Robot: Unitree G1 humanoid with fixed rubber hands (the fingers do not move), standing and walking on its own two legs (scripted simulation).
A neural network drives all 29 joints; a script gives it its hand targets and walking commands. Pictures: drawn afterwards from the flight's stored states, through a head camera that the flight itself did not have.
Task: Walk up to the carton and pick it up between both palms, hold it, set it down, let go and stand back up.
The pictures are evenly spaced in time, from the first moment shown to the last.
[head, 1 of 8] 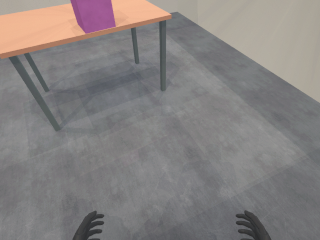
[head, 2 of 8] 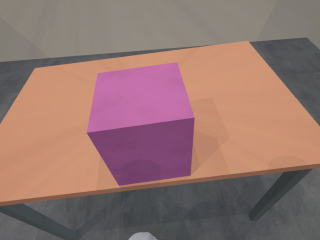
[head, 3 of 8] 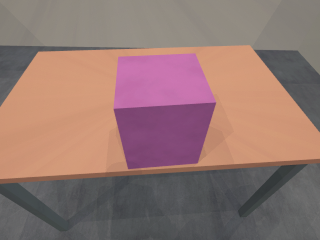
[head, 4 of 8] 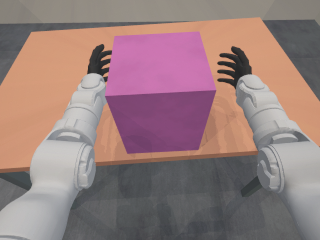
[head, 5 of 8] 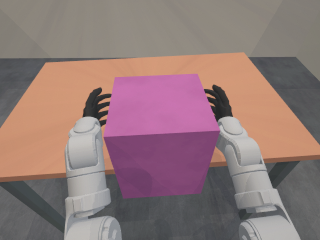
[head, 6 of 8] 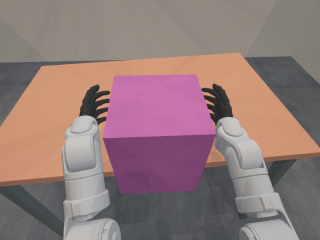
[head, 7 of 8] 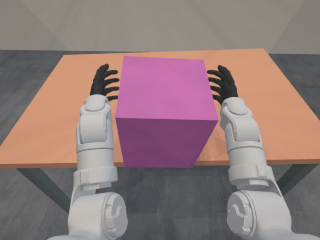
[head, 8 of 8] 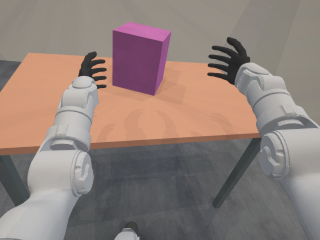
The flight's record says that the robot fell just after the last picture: yes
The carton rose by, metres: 0.10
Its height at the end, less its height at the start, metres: +0.00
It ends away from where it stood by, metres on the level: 0.32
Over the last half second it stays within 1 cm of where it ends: yes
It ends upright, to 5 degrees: yes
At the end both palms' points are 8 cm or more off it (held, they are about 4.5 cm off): yes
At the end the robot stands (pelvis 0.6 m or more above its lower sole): yes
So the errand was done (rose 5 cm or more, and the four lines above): yes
